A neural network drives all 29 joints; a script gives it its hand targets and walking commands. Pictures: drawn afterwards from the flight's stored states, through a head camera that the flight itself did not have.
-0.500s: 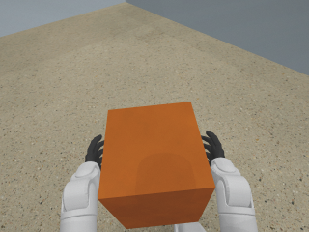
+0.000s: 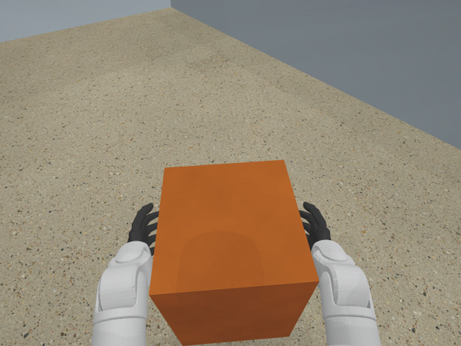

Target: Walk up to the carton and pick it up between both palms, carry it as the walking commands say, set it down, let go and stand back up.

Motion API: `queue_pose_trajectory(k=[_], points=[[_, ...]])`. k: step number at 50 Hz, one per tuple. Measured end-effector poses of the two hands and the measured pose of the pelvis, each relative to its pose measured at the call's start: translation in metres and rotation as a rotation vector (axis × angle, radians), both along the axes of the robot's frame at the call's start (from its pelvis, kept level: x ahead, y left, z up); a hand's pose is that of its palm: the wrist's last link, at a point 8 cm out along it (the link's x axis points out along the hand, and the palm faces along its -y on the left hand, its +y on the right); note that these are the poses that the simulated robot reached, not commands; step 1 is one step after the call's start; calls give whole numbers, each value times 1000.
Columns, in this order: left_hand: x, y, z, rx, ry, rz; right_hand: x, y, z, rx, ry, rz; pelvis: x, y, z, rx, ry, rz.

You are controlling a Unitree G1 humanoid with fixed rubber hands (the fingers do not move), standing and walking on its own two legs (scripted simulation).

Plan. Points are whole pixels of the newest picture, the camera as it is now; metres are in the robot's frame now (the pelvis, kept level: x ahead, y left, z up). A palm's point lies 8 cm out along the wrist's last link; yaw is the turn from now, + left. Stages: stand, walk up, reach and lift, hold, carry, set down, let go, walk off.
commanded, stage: carry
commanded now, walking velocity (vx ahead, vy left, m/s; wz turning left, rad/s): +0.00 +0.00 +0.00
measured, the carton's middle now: (230, 257) +0.29 +0.00 -0.02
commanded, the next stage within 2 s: hold in 1.14 s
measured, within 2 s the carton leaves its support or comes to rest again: neither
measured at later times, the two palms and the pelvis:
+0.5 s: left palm (131, 285) +0.21 +0.16 +0.04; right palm (329, 283) +0.21 -0.15 +0.04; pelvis -0.05 +0.00 +0.00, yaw +0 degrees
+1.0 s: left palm (130, 292) +0.20 +0.16 +0.04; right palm (330, 288) +0.21 -0.15 +0.04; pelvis -0.06 +0.00 +0.00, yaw +0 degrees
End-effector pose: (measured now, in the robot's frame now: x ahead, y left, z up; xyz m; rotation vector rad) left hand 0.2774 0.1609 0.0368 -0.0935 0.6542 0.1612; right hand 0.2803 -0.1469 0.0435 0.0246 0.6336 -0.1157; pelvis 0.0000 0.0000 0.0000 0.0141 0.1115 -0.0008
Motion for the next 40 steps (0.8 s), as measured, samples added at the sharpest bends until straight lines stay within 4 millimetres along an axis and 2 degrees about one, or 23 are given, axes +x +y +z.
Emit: queue_pose_trajectory(k=[5, 20, 27, 40], points=[[-6, 2, 1, -5, -11, 2, -6, 2, 2, -4, -11, 1, -6, 2, -3, -2, 9, 1], [-53, -2, 9, -6, -24, 6, -52, -3, 8, -1, -22, 5, -44, -4, -4, 7, -65, 0], [-71, -1, 2, 16, 31, -2, -70, -2, -5, 13, 34, 10, -57, -4, 0, 7, -77, 0], [-75, 0, 2, 6, 20, -5, -73, 0, -1, 1, 24, 11, -63, -3, 2, 5, -78, 1]])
